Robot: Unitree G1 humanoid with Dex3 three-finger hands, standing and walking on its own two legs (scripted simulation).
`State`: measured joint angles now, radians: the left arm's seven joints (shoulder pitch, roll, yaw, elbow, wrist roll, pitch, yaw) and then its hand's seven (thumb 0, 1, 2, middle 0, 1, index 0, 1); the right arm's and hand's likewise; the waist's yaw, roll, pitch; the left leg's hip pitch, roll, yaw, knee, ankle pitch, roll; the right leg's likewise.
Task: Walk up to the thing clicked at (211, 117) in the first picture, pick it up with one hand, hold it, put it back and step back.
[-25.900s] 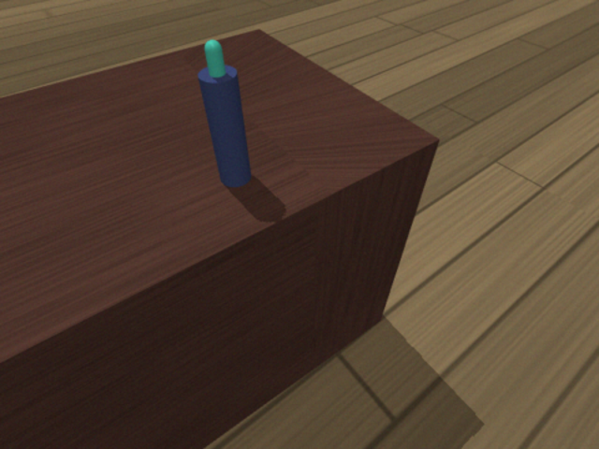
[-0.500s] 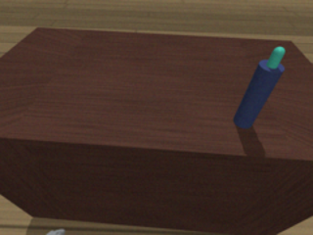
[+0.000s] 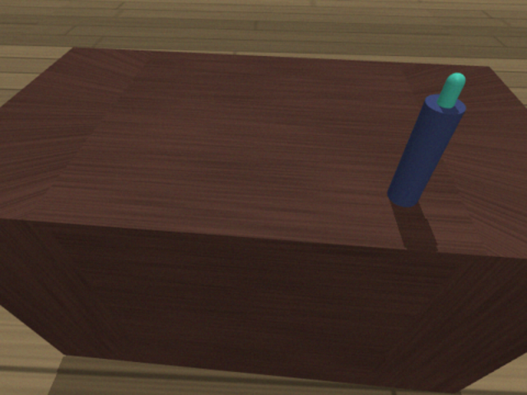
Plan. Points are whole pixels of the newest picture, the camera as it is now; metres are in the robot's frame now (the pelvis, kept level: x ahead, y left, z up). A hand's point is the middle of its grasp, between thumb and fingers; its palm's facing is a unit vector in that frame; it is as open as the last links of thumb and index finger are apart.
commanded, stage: home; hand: right
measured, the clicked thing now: (426, 145) +0.48 -0.24 +0.14
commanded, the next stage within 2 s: stand in 1.00 s
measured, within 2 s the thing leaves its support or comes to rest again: neither
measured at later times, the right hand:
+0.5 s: hand out of the picture +0.08 -0.25 -0.15, palm faces -0.05 +0.93 -0.37, open 17.4 cm
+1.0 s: hand out of the picture +0.09 -0.25 -0.15, palm faces -0.04 +0.93 -0.36, open 17.4 cm
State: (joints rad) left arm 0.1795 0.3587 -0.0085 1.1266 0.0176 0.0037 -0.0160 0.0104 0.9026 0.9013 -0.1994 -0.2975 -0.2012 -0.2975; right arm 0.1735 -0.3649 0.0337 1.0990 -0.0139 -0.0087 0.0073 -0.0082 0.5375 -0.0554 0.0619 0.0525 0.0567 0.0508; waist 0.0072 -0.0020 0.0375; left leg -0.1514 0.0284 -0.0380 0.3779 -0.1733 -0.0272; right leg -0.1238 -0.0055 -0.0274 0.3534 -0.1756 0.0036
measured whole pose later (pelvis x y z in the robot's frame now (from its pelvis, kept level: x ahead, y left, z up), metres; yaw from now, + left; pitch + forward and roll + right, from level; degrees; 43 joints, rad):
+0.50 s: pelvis +0.01 +0.01 +0.00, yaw +0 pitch -3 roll +0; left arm 0.13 0.36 0.00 1.13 0.01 0.00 -0.01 0.01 0.90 0.90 -0.20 -0.30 -0.20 -0.30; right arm 0.13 -0.36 0.03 1.10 -0.01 -0.01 0.00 -0.01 0.52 -0.06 0.06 0.05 0.06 0.05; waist 0.01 0.00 0.04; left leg -0.14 0.02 -0.03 0.36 -0.18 -0.02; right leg -0.11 -0.02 -0.02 0.33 -0.18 0.01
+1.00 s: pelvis +0.02 +0.01 +0.00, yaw +0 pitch -2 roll +0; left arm 0.13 0.35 0.00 1.13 0.01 0.00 -0.01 0.01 0.90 0.90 -0.20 -0.30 -0.20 -0.30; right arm 0.13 -0.36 0.02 1.11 -0.01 -0.01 0.00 -0.01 0.52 -0.06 0.06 0.05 0.06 0.05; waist 0.01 0.00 0.05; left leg -0.12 0.01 -0.03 0.34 -0.18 -0.01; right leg -0.10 -0.02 -0.02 0.32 -0.18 0.02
